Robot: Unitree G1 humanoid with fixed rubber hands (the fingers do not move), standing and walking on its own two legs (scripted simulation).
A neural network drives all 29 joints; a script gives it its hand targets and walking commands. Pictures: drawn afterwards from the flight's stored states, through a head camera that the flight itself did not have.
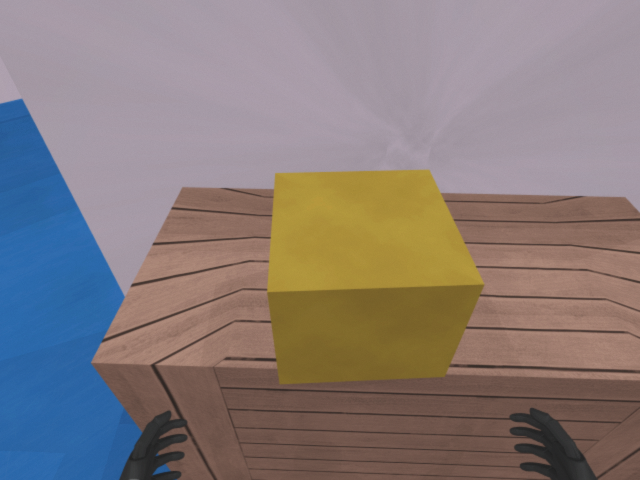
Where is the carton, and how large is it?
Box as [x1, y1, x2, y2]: [267, 170, 484, 383]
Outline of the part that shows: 429,170 275,173 267,294 279,383 444,376 484,284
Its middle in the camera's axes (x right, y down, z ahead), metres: +0.06 +0.05 +0.63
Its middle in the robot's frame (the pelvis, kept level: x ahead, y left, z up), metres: +0.44 -0.05 +0.02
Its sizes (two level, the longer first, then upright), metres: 0.258 0.257 0.217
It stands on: a pedestal, 0.68 m high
